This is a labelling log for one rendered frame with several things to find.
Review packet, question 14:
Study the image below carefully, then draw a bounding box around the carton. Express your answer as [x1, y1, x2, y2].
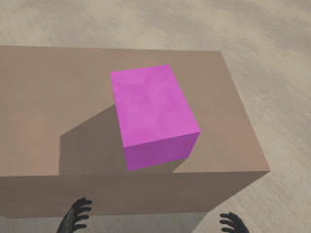
[109, 64, 201, 172]

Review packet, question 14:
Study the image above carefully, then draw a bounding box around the robot right hand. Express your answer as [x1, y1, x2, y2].
[220, 212, 250, 233]

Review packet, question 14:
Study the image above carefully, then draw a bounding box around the robot left hand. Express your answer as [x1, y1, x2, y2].
[56, 197, 92, 233]

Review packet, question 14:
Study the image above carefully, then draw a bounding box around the pedestal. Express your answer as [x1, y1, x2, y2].
[0, 46, 271, 219]

